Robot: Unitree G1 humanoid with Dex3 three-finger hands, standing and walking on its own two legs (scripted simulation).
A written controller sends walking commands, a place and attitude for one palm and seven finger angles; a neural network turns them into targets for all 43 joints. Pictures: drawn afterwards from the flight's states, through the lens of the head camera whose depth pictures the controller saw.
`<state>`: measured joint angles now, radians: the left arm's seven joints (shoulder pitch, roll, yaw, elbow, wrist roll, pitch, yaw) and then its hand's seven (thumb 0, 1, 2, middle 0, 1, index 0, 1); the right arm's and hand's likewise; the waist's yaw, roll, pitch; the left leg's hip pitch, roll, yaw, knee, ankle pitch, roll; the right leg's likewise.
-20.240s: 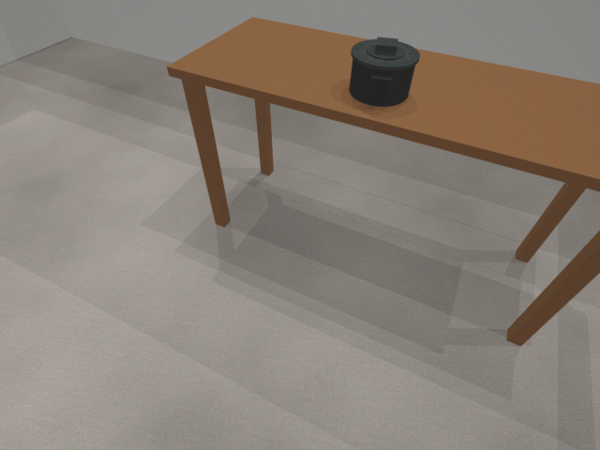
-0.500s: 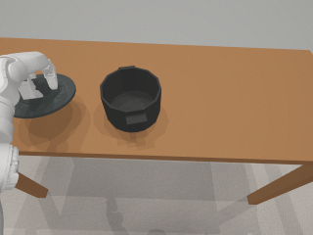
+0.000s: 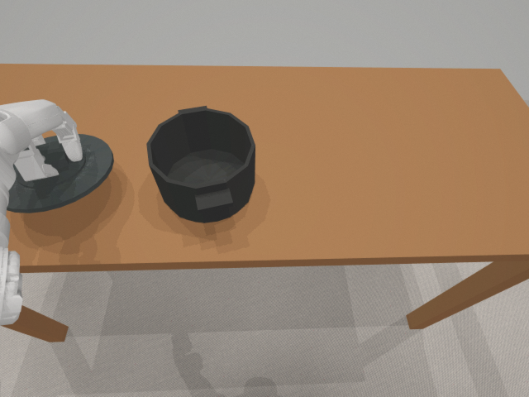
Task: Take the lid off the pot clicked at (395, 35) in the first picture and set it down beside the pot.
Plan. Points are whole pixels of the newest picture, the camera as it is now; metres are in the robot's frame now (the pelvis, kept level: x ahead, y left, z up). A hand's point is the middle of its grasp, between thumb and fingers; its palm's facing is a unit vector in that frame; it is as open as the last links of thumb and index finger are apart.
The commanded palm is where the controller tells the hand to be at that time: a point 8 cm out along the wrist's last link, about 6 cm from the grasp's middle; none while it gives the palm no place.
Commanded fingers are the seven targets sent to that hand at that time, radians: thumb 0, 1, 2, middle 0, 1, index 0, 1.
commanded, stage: lower the lid onto the table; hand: left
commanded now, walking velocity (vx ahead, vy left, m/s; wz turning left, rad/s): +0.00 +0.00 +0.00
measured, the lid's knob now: (46, 157) +0.48 +0.31 +0.07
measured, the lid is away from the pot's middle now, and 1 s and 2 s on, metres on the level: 0.24 0.24 0.24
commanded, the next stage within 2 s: open the fingers wide in 0.96 s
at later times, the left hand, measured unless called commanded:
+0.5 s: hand (53, 174) +0.44 +0.30 +0.07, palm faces -0.52 -0.08 -0.85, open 6.9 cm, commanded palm +0.48 +0.30 +0.13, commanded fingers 0.00 0.54 1.13 -0.71 -0.89 -0.91 -1.04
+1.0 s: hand (61, 175) +0.46 +0.30 +0.05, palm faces -0.53 -0.10 -0.84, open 6.8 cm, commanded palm +0.50 +0.30 +0.10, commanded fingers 0.00 0.54 1.13 -0.71 -0.89 -0.91 -1.04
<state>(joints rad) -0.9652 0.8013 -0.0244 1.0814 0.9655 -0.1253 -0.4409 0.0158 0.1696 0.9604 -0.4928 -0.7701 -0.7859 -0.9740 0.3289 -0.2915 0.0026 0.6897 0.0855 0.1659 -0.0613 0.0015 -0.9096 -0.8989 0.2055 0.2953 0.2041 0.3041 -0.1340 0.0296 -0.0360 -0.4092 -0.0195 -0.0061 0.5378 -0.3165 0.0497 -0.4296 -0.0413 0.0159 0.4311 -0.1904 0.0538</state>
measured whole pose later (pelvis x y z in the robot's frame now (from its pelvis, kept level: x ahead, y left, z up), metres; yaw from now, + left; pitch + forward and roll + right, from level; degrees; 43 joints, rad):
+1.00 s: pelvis -0.01 +0.00 -0.02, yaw -1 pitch +16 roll -2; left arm -1.01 0.82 -0.04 1.18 0.99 -0.16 -0.39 0.01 0.16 0.94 -0.49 -0.80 -0.82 -1.00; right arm 0.36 -0.29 0.02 0.69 0.09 0.17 -0.09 0.00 -0.91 -0.90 0.21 0.30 0.21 0.30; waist -0.16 0.02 -0.08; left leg -0.60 0.00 0.00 0.70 -0.38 0.05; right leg -0.62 -0.02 0.02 0.59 -0.24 0.05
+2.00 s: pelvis -0.01 +0.01 -0.02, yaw -1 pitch +17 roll -3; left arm -0.91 0.79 -0.01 1.07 1.00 -0.20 -0.34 0.00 0.09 0.57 -0.34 -0.94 -0.37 -0.95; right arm 0.35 -0.26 0.01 0.66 0.08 0.23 -0.08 0.00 -0.91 -0.90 0.21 0.30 0.20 0.30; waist -0.14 0.03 -0.09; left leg -0.63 -0.01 0.01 0.73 -0.39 0.06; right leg -0.64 -0.03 0.03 0.59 -0.24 0.03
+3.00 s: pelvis +0.00 +0.01 +0.00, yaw +0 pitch +12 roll -2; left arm -0.97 0.78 -0.06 1.01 0.97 -0.13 -0.40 0.00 0.04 0.56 -0.33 -0.92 -0.34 -0.91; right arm 0.31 -0.28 0.01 0.65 0.09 0.21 -0.07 0.00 -0.91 -0.90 0.21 0.30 0.20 0.30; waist -0.11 0.03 -0.07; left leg -0.46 -0.02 0.00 0.58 -0.33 0.06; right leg -0.47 -0.04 0.02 0.46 -0.20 0.04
